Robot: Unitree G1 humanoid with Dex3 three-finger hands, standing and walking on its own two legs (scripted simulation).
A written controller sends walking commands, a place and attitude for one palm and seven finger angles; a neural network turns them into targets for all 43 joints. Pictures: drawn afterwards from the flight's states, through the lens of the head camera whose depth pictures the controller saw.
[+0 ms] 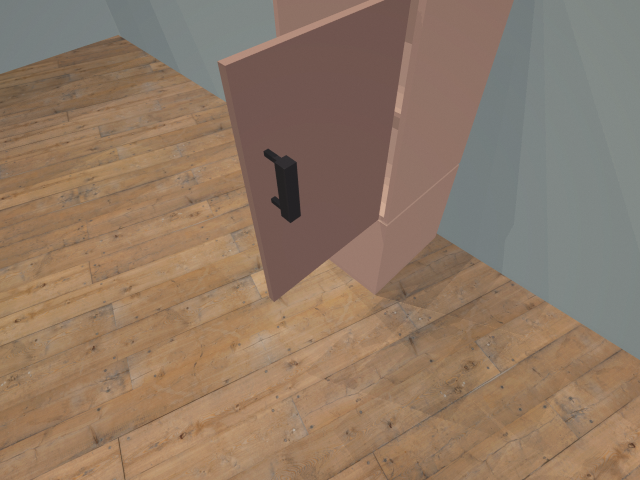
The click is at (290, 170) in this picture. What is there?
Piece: cupboard door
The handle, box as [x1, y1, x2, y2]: [264, 149, 300, 222]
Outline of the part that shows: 267,149 264,151 264,155 271,160 275,165 279,194 278,199 274,196 271,198 271,201 281,210 281,215 290,222 300,215 296,162 286,155 281,158 269,149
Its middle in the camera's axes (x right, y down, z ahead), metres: -0.07 -0.09 +0.67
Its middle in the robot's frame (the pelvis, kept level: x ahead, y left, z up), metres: +0.57 +0.10 +0.02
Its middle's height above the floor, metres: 0.80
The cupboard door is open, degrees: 89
